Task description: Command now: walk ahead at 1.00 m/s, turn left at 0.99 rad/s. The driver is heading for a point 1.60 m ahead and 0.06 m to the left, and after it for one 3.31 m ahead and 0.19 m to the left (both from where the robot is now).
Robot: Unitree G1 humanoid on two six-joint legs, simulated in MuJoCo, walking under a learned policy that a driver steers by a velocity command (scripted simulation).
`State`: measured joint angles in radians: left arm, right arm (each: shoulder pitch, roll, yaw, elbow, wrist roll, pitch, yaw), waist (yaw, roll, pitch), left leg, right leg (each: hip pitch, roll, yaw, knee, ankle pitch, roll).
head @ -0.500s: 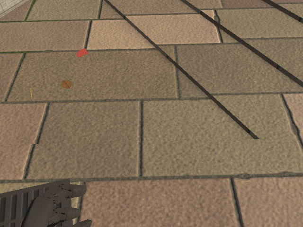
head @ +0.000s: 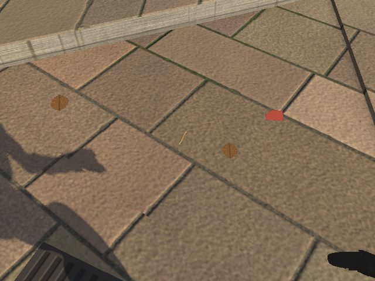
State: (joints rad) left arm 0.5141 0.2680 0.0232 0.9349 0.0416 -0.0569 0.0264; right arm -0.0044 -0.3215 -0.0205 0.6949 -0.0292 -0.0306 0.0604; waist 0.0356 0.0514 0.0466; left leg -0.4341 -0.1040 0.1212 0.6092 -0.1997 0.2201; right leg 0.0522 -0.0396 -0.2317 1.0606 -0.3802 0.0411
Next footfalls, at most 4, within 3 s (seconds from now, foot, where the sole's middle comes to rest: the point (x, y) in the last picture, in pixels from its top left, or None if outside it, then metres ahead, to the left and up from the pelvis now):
0.38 right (241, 257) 0.57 -0.14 -0.78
0.82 left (164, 176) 0.91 0.17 -0.78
1.26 right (168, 103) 1.35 0.18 -0.78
1.64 left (141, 55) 1.74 0.37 -0.78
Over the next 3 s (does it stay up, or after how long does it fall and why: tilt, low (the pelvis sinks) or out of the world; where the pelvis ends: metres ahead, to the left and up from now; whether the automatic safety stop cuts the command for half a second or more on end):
stays up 2.67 0.03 0.13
